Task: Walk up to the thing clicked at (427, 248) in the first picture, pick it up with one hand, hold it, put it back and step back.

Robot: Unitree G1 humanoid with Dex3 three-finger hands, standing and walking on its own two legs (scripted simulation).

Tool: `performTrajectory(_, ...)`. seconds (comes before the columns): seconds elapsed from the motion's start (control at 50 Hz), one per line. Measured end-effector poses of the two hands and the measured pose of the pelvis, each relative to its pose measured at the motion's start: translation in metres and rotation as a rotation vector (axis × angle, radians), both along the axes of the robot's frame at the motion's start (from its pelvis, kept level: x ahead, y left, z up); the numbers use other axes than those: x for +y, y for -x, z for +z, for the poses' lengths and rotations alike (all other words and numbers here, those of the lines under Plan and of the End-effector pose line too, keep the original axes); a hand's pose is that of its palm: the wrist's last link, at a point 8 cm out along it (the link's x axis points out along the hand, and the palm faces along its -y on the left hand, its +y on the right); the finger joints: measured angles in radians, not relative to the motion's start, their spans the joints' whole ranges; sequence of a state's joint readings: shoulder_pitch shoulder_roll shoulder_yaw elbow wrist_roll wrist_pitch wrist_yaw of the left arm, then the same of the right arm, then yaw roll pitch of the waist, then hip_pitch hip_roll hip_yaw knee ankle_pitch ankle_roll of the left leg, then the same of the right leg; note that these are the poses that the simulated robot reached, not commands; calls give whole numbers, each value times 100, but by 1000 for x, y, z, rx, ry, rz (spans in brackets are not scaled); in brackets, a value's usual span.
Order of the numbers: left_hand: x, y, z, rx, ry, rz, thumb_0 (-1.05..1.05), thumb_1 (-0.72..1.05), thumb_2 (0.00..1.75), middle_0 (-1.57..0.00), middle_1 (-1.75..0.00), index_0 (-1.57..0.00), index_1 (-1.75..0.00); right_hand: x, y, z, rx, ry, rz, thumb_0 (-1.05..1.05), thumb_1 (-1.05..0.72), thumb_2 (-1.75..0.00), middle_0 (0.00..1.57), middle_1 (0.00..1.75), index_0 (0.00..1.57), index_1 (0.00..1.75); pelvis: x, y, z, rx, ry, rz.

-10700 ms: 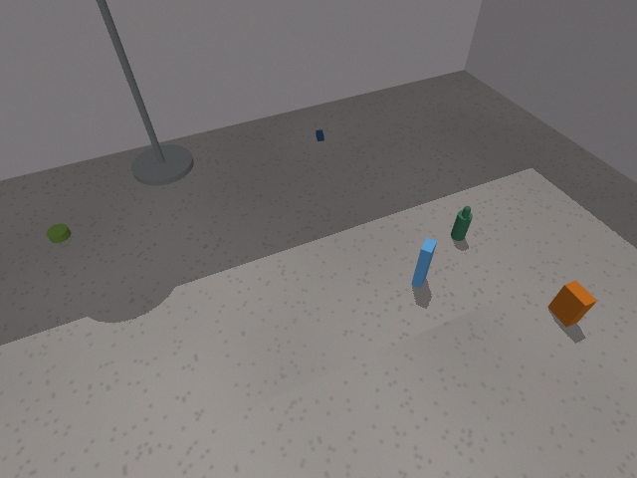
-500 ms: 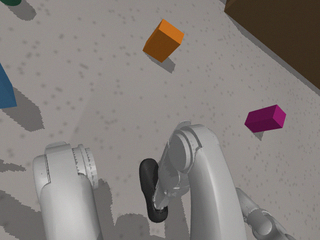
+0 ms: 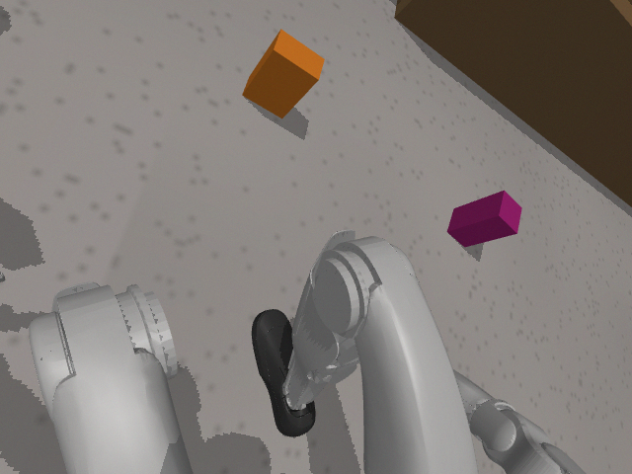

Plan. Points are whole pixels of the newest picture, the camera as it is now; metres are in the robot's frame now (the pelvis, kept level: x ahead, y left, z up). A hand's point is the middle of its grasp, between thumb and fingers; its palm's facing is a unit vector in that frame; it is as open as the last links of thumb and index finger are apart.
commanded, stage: close in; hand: left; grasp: from the side
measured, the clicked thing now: out of the picture +0.48 +0.30 -0.19
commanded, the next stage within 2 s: rest palm in 0.22 s
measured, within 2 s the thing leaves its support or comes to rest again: neither
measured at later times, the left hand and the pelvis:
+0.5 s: hand out of the picture +0.43 +0.28 -0.17, palm faces +0.39 -0.92 -0.03, open 16.9 cm; pelvis +0.00 +0.00 +0.00, yaw -1 degrees
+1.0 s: hand out of the picture +0.46 +0.28 -0.17, palm faces +0.39 -0.92 -0.05, open 11.2 cm; pelvis +0.00 +0.00 +0.00, yaw -2 degrees
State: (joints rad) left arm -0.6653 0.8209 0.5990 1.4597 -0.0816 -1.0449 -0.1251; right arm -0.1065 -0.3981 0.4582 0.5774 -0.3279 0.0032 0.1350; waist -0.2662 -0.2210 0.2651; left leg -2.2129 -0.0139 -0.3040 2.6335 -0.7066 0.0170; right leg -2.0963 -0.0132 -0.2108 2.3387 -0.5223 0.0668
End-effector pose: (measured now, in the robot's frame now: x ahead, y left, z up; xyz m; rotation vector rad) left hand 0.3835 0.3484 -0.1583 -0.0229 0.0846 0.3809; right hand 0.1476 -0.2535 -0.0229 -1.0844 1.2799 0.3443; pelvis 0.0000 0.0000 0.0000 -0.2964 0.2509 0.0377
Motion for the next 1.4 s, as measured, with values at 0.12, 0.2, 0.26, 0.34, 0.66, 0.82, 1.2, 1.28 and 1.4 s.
performTrajectory(0.12,-9,-2,-4,-6,-13,10,-2,-60,13,-5,-14,-5,-13,3,-5,-1,8,4,12,0,-91,-90,21,30,21,30,0,0,0,-4,3,-3)
performTrajectory(0.2,-11,-4,-6,-7,-26,11,-2,-59,15,-4,-14,-4,-13,4,-7,-3,14,5,14,0,-91,-90,21,30,21,30,0,-1,0,-1,5,-5)
performTrajectory(0.26,-12,-5,-7,-5,-32,12,-2,-58,16,-4,-15,-4,-14,5,-9,-3,19,3,13,0,-90,-90,21,30,21,30,0,-1,0,2,6,-6)
performTrajectory(0.34,-16,-7,-7,-3,-36,6,-1,-56,18,-4,-15,-4,-14,6,-10,-5,24,1,11,0,-90,-90,21,30,21,30,0,-2,0,4,7,-6)
performTrajectory(0.66,-26,-17,-13,13,-47,28,-1,-33,25,-4,-15,-3,-14,4,-4,-6,54,5,4,0,-88,-90,21,30,21,30,-1,-2,1,5,12,-16)
performTrajectory(0.82,-27,-25,-13,5,-52,27,-1,-13,35,-19,-28,-18,-27,2,4,-5,75,15,-9,0,-87,-89,21,30,21,30,-1,-3,2,8,14,-21)
performTrajectory(1.2,-25,-39,-11,17,-54,25,-1,22,65,-45,-59,-50,-60,-1,12,0,90,35,-22,0,-85,-88,21,30,21,30,0,-2,4,12,20,-25)
performTrajectory(1.28,-24,-40,-11,18,-55,29,-1,18,71,-46,-65,-52,-67,0,12,0,96,36,-20,0,-85,-88,21,30,21,30,0,-2,5,14,20,-25)
performTrajectory(1.4,-22,-43,-11,21,-57,31,-2,10,79,-50,-73,-57,-78,1,11,0,101,38,-15,0,-85,-88,21,30,21,30,0,-2,5,18,21,-24)
